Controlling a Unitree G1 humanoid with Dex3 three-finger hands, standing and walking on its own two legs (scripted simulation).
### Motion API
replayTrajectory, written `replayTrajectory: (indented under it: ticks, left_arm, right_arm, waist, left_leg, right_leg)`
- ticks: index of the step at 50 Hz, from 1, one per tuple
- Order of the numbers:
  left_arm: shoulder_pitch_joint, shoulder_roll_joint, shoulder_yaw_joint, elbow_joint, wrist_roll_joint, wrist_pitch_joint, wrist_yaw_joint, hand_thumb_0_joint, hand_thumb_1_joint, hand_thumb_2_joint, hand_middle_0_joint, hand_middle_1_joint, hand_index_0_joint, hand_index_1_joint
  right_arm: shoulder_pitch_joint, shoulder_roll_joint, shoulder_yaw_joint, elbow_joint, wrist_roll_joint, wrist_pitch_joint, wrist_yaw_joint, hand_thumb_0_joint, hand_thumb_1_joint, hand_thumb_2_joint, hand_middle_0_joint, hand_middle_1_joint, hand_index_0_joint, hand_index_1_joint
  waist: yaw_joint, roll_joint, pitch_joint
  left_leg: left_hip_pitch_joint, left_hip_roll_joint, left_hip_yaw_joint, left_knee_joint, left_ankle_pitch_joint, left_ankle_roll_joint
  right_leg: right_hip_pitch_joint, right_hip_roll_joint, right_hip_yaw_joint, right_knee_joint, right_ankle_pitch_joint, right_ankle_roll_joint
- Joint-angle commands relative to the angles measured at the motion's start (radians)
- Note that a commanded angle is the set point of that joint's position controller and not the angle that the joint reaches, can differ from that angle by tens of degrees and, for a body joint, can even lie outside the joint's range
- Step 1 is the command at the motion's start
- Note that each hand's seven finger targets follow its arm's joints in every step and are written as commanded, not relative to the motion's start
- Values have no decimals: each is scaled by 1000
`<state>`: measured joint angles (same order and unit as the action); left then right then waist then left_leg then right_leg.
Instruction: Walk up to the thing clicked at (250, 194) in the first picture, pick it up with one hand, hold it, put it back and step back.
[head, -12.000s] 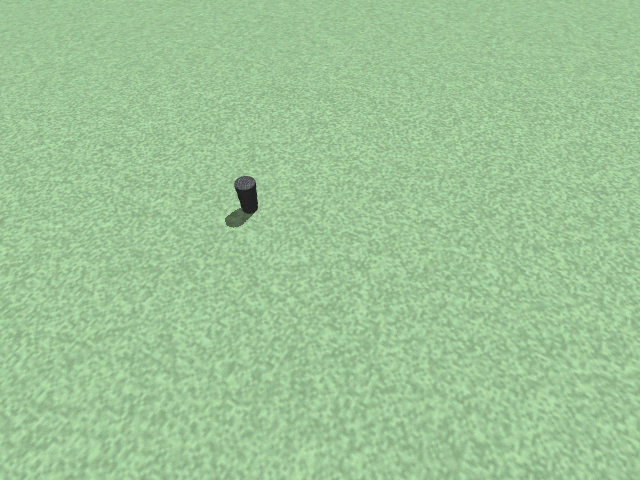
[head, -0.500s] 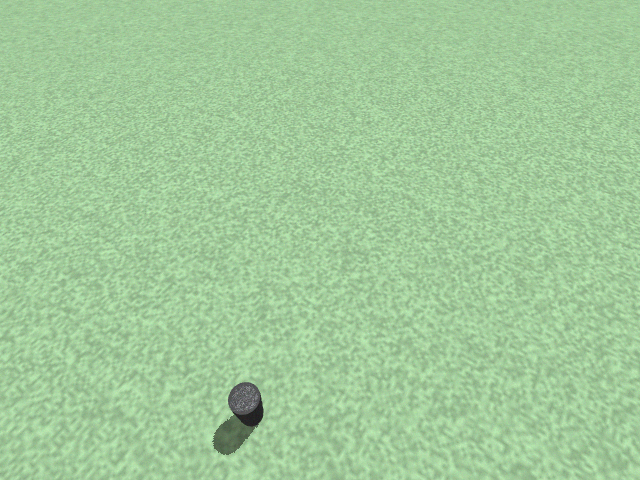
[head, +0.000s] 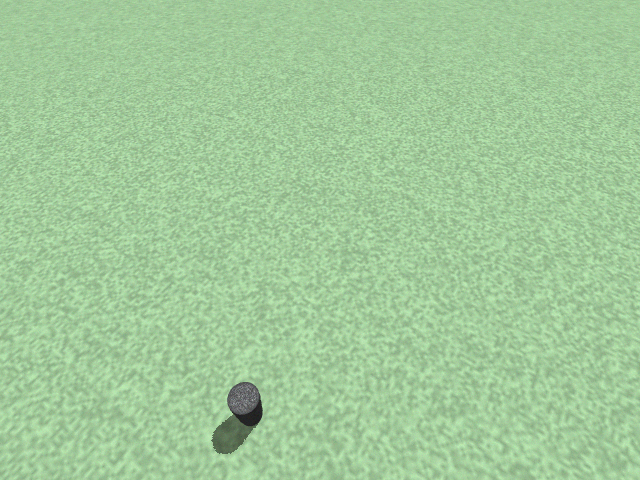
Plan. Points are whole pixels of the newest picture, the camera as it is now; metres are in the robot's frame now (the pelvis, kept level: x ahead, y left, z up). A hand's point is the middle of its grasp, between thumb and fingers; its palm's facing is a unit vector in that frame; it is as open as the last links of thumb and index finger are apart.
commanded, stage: go down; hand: left
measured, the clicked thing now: (247, 406) +0.43 +0.23 -0.71
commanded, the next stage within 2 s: none
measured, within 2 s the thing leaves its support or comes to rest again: neither
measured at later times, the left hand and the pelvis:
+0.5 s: hand out of the picture +0.14 +0.27 -0.17, palm faces +0.03 -0.94 -0.34, open 14.9 cm; pelvis -0.01 +0.01 -0.03, yaw +2 degrees
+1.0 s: hand out of the picture +0.13 +0.28 -0.19, palm faces +0.06 -0.94 -0.33, open 16.8 cm; pelvis +0.00 +0.01 -0.08, yaw +3 degrees
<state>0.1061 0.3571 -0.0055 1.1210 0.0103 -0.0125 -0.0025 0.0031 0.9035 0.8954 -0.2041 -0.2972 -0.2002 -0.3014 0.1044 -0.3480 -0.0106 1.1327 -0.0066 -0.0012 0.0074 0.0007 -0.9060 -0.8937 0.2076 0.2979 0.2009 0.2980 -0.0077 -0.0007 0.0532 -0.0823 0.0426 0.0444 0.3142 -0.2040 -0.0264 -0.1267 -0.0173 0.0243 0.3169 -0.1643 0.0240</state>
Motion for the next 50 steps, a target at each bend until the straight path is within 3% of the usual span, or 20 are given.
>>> replayTrajectory:
  ticks: [1,3,4,5,6,7,8,9,10,11,14,18,23,27,29,34,36,38,44,50]
  left_arm:
    - [-39,217,39,-63,-1,-23,15,0,899,900,-200,-300,-200,-300]
    - [-32,210,36,-61,0,-22,14,0,819,820,-120,-220,-120,-220]
    - [-383,27,48,-412,-44,-111,26,0,739,740,-40,-140,-40,-140]
    - [-473,104,82,-322,-35,-101,35,0,659,660,-10,-76,-24,-65]
    - [-284,189,141,-116,-13,-58,40,0,579,580,-10,-109,-19,-103]
    - [-201,174,149,-73,-3,-45,21,0,499,500,-8,-136,-14,-133]
    - [-236,206,160,-139,23,-48,8,0,419,420,-13,-115,-19,-112]
    - [-299,285,213,-212,37,-60,2,0,339,340,-19,-128,-24,-126]
    - [-208,279,231,-180,62,-49,-10,0,259,279,-27,-123,-33,-119]
    - [-74,223,219,-99,78,-28,-24,0,198,266,-28,-121,-36,-114]
    - [-53,223,241,-249,92,12,-28,0,52,192,-46,-106,-55,-96]
    - [-51,173,217,-324,89,111,-20,0,-180,138,-66,-102,-71,-95]
    - [-71,123,191,-446,61,166,-36,0,-434,121,-84,-117,-77,-123]
    - [-19,138,208,-582,57,159,-44,0,-511,126,-89,-140,-80,-149]
    - [-3,188,244,-674,63,162,-43,0,-512,108,-96,-121,-82,-134]
    - [130,169,245,-725,70,204,-50,0,-470,127,-89,-121,-75,-134]
    - [124,186,250,-853,64,222,-54,0,-463,128,-87,-120,-73,-132]
    - [192,159,241,-807,57,251,-60,0,-465,127,-86,-121,-76,-130]
    - [205,158,263,-898,39,281,-62,0,-438,136,-76,-112,-68,-120]
    - [246,190,315,-969,22,269,-83,0,-436,129,-74,-117,-72,-119]
  right_arm:
    - [-28,-212,-43,-58,-4,-22,-9,0,-900,-900,200,300,200,300]
    - [-38,-210,-43,-58,-4,-22,-9,0,-908,-894,203,293,201,293]
    - [2,-35,8,-347,59,-74,-27,0,-964,-917,199,300,200,300]
    - [51,-67,0,-291,62,-77,-36,0,-961,-920,199,301,199,301]
    - [78,-100,-11,-274,58,-69,-42,0,-959,-920,199,301,200,301]
    - [86,-101,-29,-301,53,-60,-39,0,-945,-917,199,301,200,301]
    - [105,-102,-49,-324,44,-64,-43,0,-950,-917,199,301,200,301]
    - [122,-108,-63,-340,38,-75,-51,0,-935,-913,199,300,199,300]
    - [122,-99,-70,-371,31,-81,-49,0,-936,-912,200,301,200,301]
    - [149,-92,-72,-378,24,-80,-45,0,-927,-908,200,301,200,301]
    - [134,-82,-84,-449,30,-84,-48,0,-907,-900,200,301,200,301]
    - [92,-76,-76,-527,36,-90,-47,0,-873,-890,200,301,200,301]
    - [114,-63,-73,-561,33,-121,-47,0,-809,-875,200,300,200,300]
    - [134,-56,-74,-593,30,-142,-52,0,-795,-872,200,300,200,300]
    - [123,-58,-76,-612,28,-152,-58,0,-796,-872,200,300,200,300]
    - [133,-52,-72,-629,26,-158,-67,0,-791,-872,200,300,200,300]
    - [113,-53,-72,-665,25,-162,-72,0,-789,-872,201,300,200,300]
    - [131,-53,-72,-654,24,-162,-75,0,-782,-869,201,300,200,300]
    - [116,-40,-64,-709,19,-179,-86,0,-788,-871,200,300,200,300]
    - [113,-36,-67,-737,16,-191,-88,0,-802,-873,200,300,200,300]
  waist:
    - [-2,-1,-102]
    - [1,1,-98]
    - [-105,19,6]
    - [-67,-22,-55]
    - [-54,-53,-29]
    - [-20,-12,-33]
    - [-22,-17,-123]
    - [-12,11,-222]
    - [-6,33,-281]
    - [7,7,-284]
    - [40,70,-349]
    - [11,46,-244]
    - [-20,12,-242]
    - [-28,28,-307]
    - [-17,80,-364]
    - [-21,86,-336]
    - [-11,130,-393]
    - [-27,88,-352]
    - [-39,62,-363]
    - [-19,89,-414]
  left_leg:
    - [12,101,-82,-46,142,39]
    - [17,98,-81,-48,142,37]
    - [-164,-38,17,38,24,38]
    - [-162,-40,16,57,4,43]
    - [-209,-46,11,81,-15,44]
    - [-236,-44,18,117,-2,39]
    - [-231,-46,12,145,29,42]
    - [-223,-47,7,168,64,37]
    - [-238,-54,4,201,109,34]
    - [-274,-59,-3,232,120,33]
    - [-244,-66,-11,231,169,20]
    - [-297,-43,-35,234,76,14]
    - [-368,-31,-45,323,33,18]
    - [-398,-32,-46,398,50,19]
    - [-397,-29,-52,434,108,12]
    - [-462,-27,-64,487,110,8]
    - [-439,-22,-71,505,150,6]
    - [-484,-23,-71,530,139,11]
    - [-571,-26,-74,605,98,23]
    - [-618,-27,-82,660,105,20]
  right_leg:
    - [27,-113,80,-32,188,-44]
    - [19,-106,74,-32,179,-41]
    - [-184,18,-32,22,50,-25]
    - [-123,10,-37,26,7,-20]
    - [-145,18,-48,41,-29,-27]
    - [-167,21,-48,76,-29,-33]
    - [-163,17,-44,104,-1,-34]
    - [-131,11,-38,135,48,-31]
    - [-115,8,-40,174,94,-32]
    - [-122,8,-43,203,103,-33]
    - [-103,14,-46,219,129,-39]
    - [-216,30,-68,224,6,-43]
    - [-319,33,-79,317,-38,-37]
    - [-363,29,-74,394,-17,-34]
    - [-371,24,-72,438,23,-38]
    - [-431,25,-78,495,5,-38]
    - [-441,23,-78,518,20,-42]
    - [-460,26,-82,532,18,-37]
    - [-510,18,-79,582,9,-34]
    - [-557,19,-81,646,-1,-38]
